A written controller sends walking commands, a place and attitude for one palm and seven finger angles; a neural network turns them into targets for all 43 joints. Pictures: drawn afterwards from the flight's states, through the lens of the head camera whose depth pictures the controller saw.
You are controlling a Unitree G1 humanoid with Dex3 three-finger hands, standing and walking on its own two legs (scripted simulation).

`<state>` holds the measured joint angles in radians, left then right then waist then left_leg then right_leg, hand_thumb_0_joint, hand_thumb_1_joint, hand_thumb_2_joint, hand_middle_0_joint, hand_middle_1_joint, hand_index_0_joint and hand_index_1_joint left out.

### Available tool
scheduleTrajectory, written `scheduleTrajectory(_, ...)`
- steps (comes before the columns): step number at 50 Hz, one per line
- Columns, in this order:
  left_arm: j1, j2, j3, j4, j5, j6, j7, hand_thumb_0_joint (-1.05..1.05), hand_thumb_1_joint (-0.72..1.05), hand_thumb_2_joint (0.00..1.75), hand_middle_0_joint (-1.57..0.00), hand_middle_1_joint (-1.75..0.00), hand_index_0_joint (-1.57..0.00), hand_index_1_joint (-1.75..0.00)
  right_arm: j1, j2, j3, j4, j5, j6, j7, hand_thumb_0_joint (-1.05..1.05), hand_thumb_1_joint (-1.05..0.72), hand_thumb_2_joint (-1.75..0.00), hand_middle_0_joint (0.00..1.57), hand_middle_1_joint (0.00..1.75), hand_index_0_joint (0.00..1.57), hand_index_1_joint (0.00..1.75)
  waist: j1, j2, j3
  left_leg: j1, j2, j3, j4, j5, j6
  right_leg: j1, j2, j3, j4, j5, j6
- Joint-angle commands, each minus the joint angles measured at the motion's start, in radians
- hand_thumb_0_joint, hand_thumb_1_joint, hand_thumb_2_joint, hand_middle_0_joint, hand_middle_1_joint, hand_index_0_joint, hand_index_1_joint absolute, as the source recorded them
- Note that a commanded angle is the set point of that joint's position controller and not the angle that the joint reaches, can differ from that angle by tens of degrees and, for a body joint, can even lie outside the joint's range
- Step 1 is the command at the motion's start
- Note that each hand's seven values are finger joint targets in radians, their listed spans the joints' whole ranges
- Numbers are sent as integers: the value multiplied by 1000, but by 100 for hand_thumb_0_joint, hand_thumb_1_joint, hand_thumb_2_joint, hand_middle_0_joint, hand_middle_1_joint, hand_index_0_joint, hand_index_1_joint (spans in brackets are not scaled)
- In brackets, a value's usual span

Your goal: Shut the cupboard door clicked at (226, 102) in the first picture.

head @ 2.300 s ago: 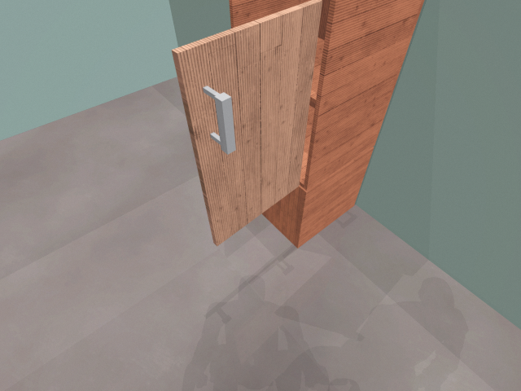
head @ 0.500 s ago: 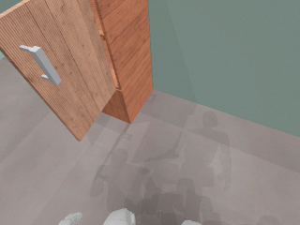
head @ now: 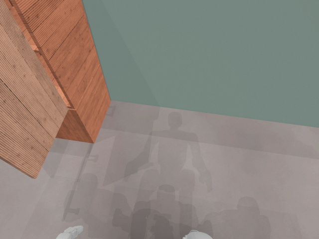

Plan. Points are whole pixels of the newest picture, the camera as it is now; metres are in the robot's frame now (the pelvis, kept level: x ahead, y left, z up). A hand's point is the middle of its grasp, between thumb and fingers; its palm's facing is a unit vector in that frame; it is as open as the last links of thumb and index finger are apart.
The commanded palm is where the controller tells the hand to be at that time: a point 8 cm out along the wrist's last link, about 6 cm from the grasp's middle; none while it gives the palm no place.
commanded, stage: walk to a spot facing it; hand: left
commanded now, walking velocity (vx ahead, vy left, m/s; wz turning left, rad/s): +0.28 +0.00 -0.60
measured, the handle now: out of the picture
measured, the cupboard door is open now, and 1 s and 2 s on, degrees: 94 94 94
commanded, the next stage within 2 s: turn to face it in 1.44 s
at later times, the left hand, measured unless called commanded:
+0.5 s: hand (103, 223) +0.17 +0.18 -0.18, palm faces -0.21 -0.96 -0.18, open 7.4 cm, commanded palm none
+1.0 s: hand (181, 139) +0.46 -0.05 -0.16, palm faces -0.51 -0.84 -0.21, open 7.3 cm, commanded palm none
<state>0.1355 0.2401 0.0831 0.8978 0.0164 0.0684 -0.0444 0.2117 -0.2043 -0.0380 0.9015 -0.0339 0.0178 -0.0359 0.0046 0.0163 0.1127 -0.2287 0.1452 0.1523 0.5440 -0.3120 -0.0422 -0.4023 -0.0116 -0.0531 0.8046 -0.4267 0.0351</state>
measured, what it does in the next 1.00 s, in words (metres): walks ahead, turning right: right foot, then left foot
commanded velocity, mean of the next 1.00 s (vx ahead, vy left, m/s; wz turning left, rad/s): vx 0.35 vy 0.00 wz -0.40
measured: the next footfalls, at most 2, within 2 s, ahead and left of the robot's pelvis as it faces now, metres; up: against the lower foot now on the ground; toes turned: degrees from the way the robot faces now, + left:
right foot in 0.06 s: +0.05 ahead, -0.13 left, +0.00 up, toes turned -6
left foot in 0.44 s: +0.18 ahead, +0.10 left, +0.00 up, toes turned -10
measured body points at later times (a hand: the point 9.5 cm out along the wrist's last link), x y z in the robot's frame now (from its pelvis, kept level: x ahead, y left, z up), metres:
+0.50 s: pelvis +0.11 -0.01 +0.00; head +0.15 +0.00 +0.44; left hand +0.18 +0.23 -0.16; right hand +0.14 -0.28 -0.13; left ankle +0.14 +0.10 -0.74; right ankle +0.01 -0.12 -0.69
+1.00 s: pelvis +0.27 -0.15 +0.00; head +0.31 -0.19 +0.45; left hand +0.48 +0.00 -0.14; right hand +0.13 -0.34 -0.16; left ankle +0.32 +0.01 -0.65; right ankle +0.27 -0.21 -0.74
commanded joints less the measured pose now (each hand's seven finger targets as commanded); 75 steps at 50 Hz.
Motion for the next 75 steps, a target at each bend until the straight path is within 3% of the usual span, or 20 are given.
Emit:
scheduleTrajectory(1,99,93,24,-41,5,-41,1,0,90,90,-20,-30,-20,-30,24,-214,-64,-60,7,-9,3,0,-90,-90,20,30,20,30,31,102,-187,-43,141,-39,48,146,66,308,14,-42,-340,153,-42)
scheduleTrajectory(3,236,294,64,-1,8,-54,33,0,90,90,-20,-30,-20,-30,-112,-114,-31,-152,19,-1,20,0,-90,-90,20,30,20,30,136,-398,-137,-488,-78,-23,531,-420,-22,448,-387,618,-575,150,-240)
scheduleTrajectory(10,110,174,35,-20,9,-93,47,0,90,90,-20,-30,-20,-30,-94,-104,-43,-99,12,-9,53,0,-90,-90,20,30,20,30,19,-139,-115,-328,-47,-112,457,-35,-31,253,-199,345,-558,105,-220)
scheduleTrajectory(19,93,159,38,-7,6,-98,28,0,90,90,-20,-30,-20,-30,4,-110,-42,-69,16,-62,37,0,-90,-90,20,30,20,30,-34,-113,-84,77,-125,-79,-54,37,-8,42,-129,374,-456,-10,-195)
scheduleTrajectory(20,83,105,28,-17,6,-99,24,0,90,90,-20,-30,-20,-30,111,-159,-51,-32,16,-72,21,0,-90,-90,20,30,20,30,-80,27,-135,281,-51,-158,-148,-28,9,-87,-56,311,-304,-2,-149)
scheduleTrajectory(21,92,33,12,-38,-7,-99,12,0,90,90,-20,-30,-20,-30,251,-275,-77,-2,-9,-82,9,0,-90,-90,20,30,20,30,-134,338,-212,450,242,-535,-264,-236,103,-291,89,135,43,-124,-82)
scheduleTrajectory(22,23,53,11,-67,1,-108,11,0,90,90,-20,-30,-20,-30,327,-295,-73,7,-12,-79,2,0,-90,-90,20,30,20,30,-161,296,-191,423,388,-717,-348,-263,194,-377,62,103,280,-165,-69)
scheduleTrajectory(24,-23,60,22,-66,18,-114,-5,0,90,90,-20,-30,-20,-30,233,-223,-53,-22,-13,-80,9,0,-90,-90,20,30,20,30,-102,56,-77,231,327,-578,-352,-126,216,-386,-38,109,420,-23,-64)
scheduleTrajectory(29,-25,-12,-5,-43,13,-84,-27,0,90,90,-20,-30,-20,-30,211,-125,-18,20,-3,-105,0,0,-90,-90,20,30,20,30,-40,158,-70,230,163,-130,-286,417,121,-344,-70,33,321,162,-33)
scheduleTrajectory(36,-138,-5,-14,-62,10,-78,-26,0,90,90,-20,-30,-20,-30,251,-142,-23,72,-10,-89,11,0,-90,-90,20,30,20,30,-49,142,-35,163,187,-3,-292,451,122,-97,-31,-71,-87,224,-72)
scheduleTrajectory(39,31,40,2,-11,11,-86,-13,0,90,90,-20,-30,-20,-30,219,-162,-18,81,-4,-79,10,0,-90,-90,20,30,20,30,53,77,-94,108,176,44,-46,694,96,205,16,-96,-189,202,-119)
scheduleTrajectory(40,215,98,19,46,18,-99,-1,0,90,90,-20,-30,-20,-30,182,-151,-15,72,8,-81,19,0,-90,-90,20,30,20,30,141,-14,-189,-34,122,83,182,650,56,490,-8,-34,-240,202,-155)
scheduleTrajectory(41,367,233,58,80,24,-109,19,0,90,90,-20,-30,-20,-30,200,-85,0,39,30,-84,25,0,-90,-90,20,30,20,30,192,-274,-327,-338,-46,115,571,24,5,748,-317,425,-363,127,-260)
scheduleTrajectory(42,366,273,60,92,-8,-104,32,0,90,90,-20,-30,-20,-30,142,-85,-4,10,36,-81,26,0,-90,-90,20,30,20,30,170,-322,-330,-463,-81,-42,807,-296,10,707,-437,651,-514,207,-301)
scheduleTrajectory(48,67,72,-8,38,-4,-131,45,0,90,90,-20,-30,-20,-30,191,-31,-11,106,5,-32,35,0,-90,-90,20,30,20,30,-40,-106,-104,-269,32,-105,568,14,-12,173,-230,174,-597,365,-204)
scheduleTrajectory(61,293,56,-19,182,0,-166,53,0,90,90,-20,-30,-20,-30,-167,-20,-17,4,14,-53,69,0,-90,-90,20,30,20,30,41,-103,-33,-427,-32,-77,182,91,13,488,-256,176,-581,642,-217)
scheduleTrajectory(66,279,77,-17,200,-1,-168,58,0,90,90,-20,-30,-20,-30,-25,-41,-19,58,6,-70,53,0,-90,-90,20,30,20,30,-55,-65,-94,-75,-140,8,-12,94,69,426,-203,72,-325,1004,-163)
scheduleTrajectory(67,263,74,-17,191,-5,-168,56,0,90,90,-20,-30,-20,-30,133,-85,-30,104,0,-76,43,0,-90,-90,20,30,20,30,-122,-20,-173,197,-101,-44,-53,192,106,266,-171,39,-124,921,-124)
scheduleTrajectory(69,263,8,-40,134,-17,-175,42,0,90,90,-20,-30,-20,-30,373,-232,-55,150,-5,-79,19,0,-90,-90,20,30,20,30,-168,241,-353,582,349,-642,-151,514,341,-189,44,-3,474,-81,-60)
scheduleTrajectory(75,205,-60,-27,132,11,-103,23,0,90,90,-20,-30,-20,-30,111,-77,-15,116,7,-100,8,0,-90,-90,20,30,20,30,1,88,-22,-2,174,-227,-344,261,187,-167,-102,69,392,133,-31)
